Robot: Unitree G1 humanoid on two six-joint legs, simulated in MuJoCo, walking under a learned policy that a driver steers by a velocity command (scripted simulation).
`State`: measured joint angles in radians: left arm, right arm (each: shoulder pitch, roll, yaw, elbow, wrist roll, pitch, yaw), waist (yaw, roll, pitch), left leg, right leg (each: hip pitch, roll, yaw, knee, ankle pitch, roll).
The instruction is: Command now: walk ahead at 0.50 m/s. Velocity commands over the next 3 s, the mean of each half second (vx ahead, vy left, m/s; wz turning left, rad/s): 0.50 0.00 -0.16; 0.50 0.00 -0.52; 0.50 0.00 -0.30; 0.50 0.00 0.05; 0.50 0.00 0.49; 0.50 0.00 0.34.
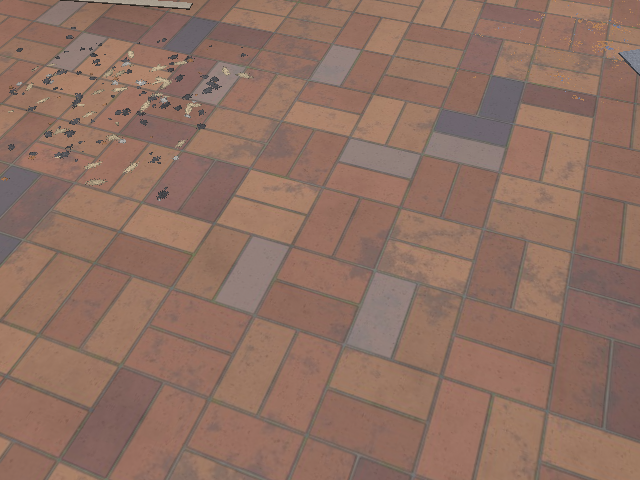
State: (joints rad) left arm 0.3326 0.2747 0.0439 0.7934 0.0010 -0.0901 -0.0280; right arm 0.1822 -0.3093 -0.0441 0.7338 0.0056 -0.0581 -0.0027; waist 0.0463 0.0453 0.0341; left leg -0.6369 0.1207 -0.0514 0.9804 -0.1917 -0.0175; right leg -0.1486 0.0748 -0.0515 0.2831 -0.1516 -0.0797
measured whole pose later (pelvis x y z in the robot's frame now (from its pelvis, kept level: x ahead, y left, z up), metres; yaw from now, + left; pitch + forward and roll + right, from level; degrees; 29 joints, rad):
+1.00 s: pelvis +0.54 -0.04 -0.01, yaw -23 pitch +1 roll +0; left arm 0.28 0.29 0.07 0.70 -0.01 -0.05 -0.03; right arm 0.14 -0.31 -0.05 0.75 0.00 -0.11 0.00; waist 0.03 0.02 0.07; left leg -0.52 0.08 -0.06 1.11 -0.33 -0.01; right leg -0.27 0.11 0.03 0.42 -0.16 -0.11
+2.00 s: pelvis +1.04 -0.30 +0.00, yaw -27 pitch +1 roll -1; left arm 0.23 0.25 0.05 0.75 0.01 -0.09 -0.02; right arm 0.29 -0.31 -0.06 0.83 0.03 -0.05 0.00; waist 0.00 0.05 0.03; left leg -0.53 0.08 -0.05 1.13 -0.31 0.01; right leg -0.24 0.02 -0.10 0.39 -0.17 -0.05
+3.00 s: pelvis +1.59 -0.47 -0.01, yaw -1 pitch +1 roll -1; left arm 0.25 0.26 0.05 0.79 0.01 -0.10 -0.03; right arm 0.29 -0.29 -0.06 0.73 0.01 -0.05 0.00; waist 0.01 0.04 0.02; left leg -0.46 0.01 -0.06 1.14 -0.34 0.03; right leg -0.28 0.05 -0.02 0.43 -0.17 -0.05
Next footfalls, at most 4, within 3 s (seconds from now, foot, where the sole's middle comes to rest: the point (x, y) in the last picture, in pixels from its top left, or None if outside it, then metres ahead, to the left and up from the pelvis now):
0.26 left None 0.33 0.16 -0.78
0.82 right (413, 433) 0.58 -0.12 -0.78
1.32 left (382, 296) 0.93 -0.06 -0.78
1.82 right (521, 262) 1.05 -0.42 -0.78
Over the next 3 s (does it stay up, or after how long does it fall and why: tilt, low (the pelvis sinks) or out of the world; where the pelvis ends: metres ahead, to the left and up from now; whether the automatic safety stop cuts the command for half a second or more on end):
stays up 1.59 -0.47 -0.01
